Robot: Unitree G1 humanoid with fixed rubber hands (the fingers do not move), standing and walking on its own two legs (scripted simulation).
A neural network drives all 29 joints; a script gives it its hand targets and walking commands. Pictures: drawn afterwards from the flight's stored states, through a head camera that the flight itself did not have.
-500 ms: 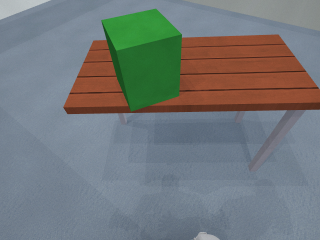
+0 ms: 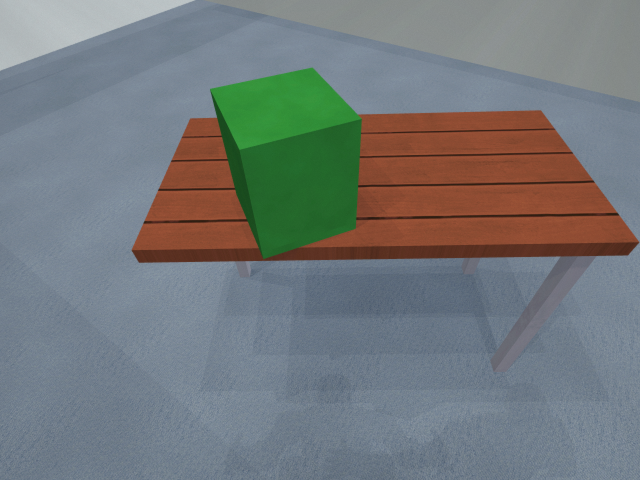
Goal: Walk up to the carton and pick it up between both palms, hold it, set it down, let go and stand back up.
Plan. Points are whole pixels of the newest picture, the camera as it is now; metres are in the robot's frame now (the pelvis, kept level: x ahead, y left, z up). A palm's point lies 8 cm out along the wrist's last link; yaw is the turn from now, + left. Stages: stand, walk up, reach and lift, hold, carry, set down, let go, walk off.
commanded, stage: walk up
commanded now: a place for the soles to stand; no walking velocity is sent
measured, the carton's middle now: (287, 163) +0.68 +0.09 +0.03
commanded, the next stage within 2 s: none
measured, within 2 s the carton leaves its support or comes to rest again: neither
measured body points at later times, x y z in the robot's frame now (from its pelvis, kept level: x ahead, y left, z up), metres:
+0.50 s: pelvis +0.06 -0.03 -0.01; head +0.07 -0.05 +0.44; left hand +0.15 +0.30 -0.11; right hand +0.07 -0.36 -0.14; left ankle -0.01 +0.11 -0.73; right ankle +0.09 -0.13 -0.74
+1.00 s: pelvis +0.15 -0.02 -0.03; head +0.19 +0.00 +0.42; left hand +0.19 +0.31 -0.16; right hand +0.31 -0.31 -0.13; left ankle +0.26 +0.10 -0.74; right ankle +0.11 -0.13 -0.69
